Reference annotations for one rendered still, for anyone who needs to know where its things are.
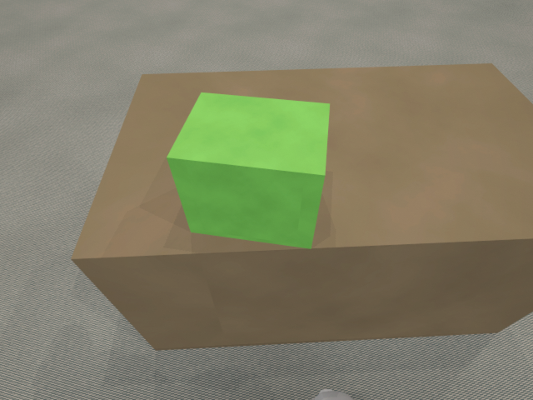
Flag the pedestal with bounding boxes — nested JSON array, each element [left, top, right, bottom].
[[71, 63, 533, 351]]

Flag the carton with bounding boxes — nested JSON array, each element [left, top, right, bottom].
[[167, 92, 330, 249]]

